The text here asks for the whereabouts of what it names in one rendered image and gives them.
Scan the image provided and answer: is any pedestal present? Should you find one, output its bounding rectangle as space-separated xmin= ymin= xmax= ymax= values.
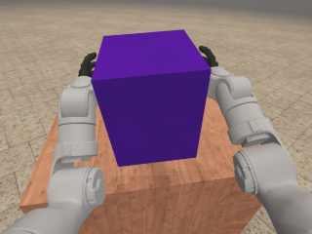
xmin=19 ymin=97 xmax=262 ymax=234

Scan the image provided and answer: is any right robot hand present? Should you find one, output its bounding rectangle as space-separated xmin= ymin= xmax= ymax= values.
xmin=199 ymin=46 xmax=218 ymax=67

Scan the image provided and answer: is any left robot hand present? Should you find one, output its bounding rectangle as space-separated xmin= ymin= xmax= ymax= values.
xmin=78 ymin=52 xmax=97 ymax=78

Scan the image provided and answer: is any left robot forearm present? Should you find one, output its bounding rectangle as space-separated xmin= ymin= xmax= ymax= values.
xmin=47 ymin=76 xmax=98 ymax=203

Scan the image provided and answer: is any robot right upper arm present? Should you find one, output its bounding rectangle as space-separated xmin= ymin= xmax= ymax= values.
xmin=233 ymin=142 xmax=312 ymax=234

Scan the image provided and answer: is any robot left upper arm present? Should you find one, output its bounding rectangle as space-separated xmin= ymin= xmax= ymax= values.
xmin=0 ymin=166 xmax=106 ymax=234

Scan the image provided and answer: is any carton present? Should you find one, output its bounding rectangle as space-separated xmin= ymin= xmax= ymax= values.
xmin=91 ymin=29 xmax=212 ymax=167

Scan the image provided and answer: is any right robot forearm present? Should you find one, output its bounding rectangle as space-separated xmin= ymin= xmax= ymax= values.
xmin=207 ymin=66 xmax=298 ymax=181

